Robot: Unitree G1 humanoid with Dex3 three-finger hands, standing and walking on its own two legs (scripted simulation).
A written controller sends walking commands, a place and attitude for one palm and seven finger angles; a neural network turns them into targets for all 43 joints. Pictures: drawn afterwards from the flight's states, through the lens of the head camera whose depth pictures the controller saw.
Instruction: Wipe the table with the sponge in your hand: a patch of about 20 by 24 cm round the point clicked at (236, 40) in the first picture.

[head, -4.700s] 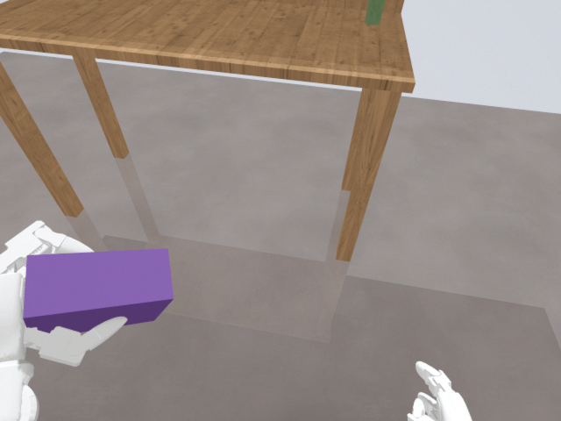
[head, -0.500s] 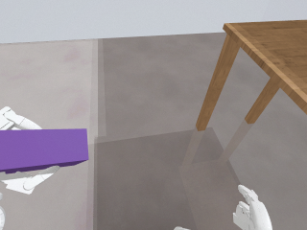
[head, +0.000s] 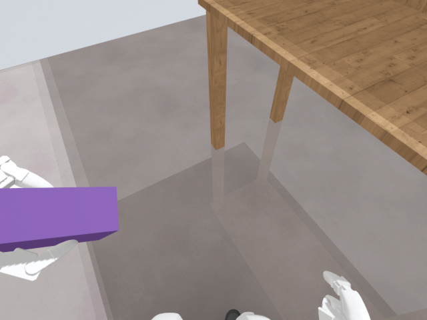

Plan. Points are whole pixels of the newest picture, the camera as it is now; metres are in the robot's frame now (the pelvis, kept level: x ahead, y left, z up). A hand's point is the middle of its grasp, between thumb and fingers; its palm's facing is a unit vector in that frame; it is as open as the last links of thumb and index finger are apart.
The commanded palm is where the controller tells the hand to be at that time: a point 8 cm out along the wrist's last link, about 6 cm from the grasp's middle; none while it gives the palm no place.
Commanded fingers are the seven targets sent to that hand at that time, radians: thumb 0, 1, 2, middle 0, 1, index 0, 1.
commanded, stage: turn to face it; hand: left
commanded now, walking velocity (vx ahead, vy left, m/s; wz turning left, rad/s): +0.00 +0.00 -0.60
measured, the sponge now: (74, 217) +0.22 +0.20 +0.15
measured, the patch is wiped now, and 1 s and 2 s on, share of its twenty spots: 0.00 0.00 0.00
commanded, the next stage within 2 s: none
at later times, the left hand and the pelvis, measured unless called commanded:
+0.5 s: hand (152, 242) +0.19 +0.09 +0.17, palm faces +0.08 -0.86 -0.51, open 9.9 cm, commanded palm +0.14 +0.16 +0.19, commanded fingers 0.00 0.10 1.30 -1.20 -1.60 -1.20 -1.60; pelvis -0.10 -0.06 -0.01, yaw -18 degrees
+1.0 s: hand (221, 310) +0.12 +0.00 +0.18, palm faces -0.11 -0.87 -0.47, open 9.9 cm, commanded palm +0.11 +0.06 +0.19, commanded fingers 0.00 0.10 1.30 -1.20 -1.60 -1.20 -1.60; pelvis -0.19 -0.07 +0.00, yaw -36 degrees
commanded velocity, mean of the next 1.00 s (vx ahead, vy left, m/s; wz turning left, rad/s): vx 0.00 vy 0.00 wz -0.60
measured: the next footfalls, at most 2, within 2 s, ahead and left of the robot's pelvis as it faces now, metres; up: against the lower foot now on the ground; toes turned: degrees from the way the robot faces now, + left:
left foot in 0.08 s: +0.01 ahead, +0.14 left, +0.00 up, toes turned +3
right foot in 0.36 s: -0.02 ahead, -0.17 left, +0.00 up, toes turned -20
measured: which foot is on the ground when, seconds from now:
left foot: up 0.00-0.06, down 0.08-0.38, up 0.40-0.72, down 0.74-1.00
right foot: down 0.00-0.10, up 0.12-0.34, down 0.36-0.76, up 0.78-1.00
